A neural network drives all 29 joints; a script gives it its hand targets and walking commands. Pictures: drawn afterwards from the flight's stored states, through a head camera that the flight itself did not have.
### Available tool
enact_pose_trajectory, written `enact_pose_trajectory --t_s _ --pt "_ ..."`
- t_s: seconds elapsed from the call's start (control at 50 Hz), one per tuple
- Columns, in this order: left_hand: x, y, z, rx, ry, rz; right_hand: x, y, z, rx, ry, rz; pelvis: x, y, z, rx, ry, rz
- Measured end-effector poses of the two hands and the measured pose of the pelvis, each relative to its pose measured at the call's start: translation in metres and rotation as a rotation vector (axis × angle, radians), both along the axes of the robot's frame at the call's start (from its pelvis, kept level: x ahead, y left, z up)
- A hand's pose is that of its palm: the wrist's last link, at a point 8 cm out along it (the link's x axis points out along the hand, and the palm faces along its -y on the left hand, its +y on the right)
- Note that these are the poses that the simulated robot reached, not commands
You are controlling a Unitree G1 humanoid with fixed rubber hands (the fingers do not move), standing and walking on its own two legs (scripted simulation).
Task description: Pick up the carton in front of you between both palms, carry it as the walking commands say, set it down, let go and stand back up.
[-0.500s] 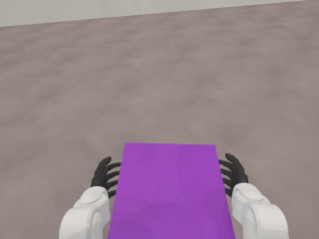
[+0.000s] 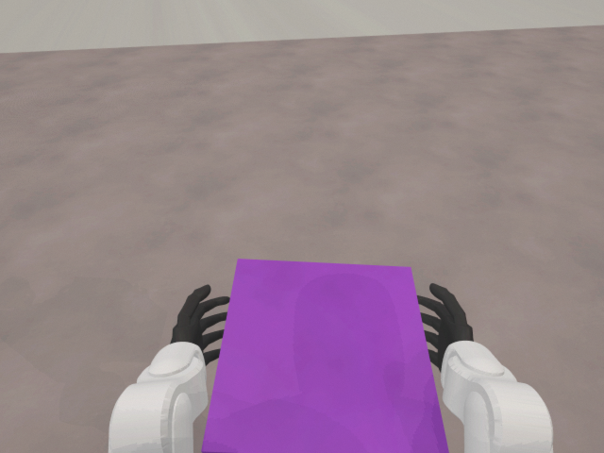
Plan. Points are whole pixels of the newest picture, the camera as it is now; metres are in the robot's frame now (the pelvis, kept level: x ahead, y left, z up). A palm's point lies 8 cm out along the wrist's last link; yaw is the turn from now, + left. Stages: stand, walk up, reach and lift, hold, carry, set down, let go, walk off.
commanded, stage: carry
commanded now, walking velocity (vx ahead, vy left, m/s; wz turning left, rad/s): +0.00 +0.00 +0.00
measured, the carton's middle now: (317, 383) +0.24 +0.00 +0.02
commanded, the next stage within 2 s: hold in 1.30 s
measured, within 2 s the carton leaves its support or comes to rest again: neither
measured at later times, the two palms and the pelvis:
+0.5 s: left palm (185, 382) +0.20 +0.14 +0.10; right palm (470, 380) +0.20 -0.16 +0.10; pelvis -0.03 -0.01 +0.00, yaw +0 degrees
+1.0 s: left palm (202, 392) +0.21 +0.14 +0.05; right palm (460, 390) +0.21 -0.16 +0.06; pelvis -0.06 -0.01 +0.00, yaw +0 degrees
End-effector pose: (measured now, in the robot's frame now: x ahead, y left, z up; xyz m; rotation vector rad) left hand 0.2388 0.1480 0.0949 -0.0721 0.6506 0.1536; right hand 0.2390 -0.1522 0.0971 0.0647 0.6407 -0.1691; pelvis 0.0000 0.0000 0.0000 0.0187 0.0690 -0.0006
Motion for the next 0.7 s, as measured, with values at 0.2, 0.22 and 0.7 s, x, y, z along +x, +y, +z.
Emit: enact_pose_trajectory --t_s 0.2,0.22,0.7 --pt "-0.007 -0.003 0.0 0.005 -0.008 -0.001 -0.007 -0.003 -0.001 0.004 -0.008 -0.001 -0.003 -0.002 -0.002 -0.004 -0.014 -0.006" --pt "-0.009 -0.002 0.0 0.005 -0.008 0.001 -0.008 -0.002 0.0 0.004 -0.008 0.001 -0.004 -0.002 -0.002 -0.004 -0.017 -0.006" --pt "-0.044 -0.009 -0.01 0.028 0.05 -0.015 -0.044 -0.008 -0.01 -0.018 0.051 0.017 -0.047 -0.009 0.002 -0.018 -0.052 -0.005"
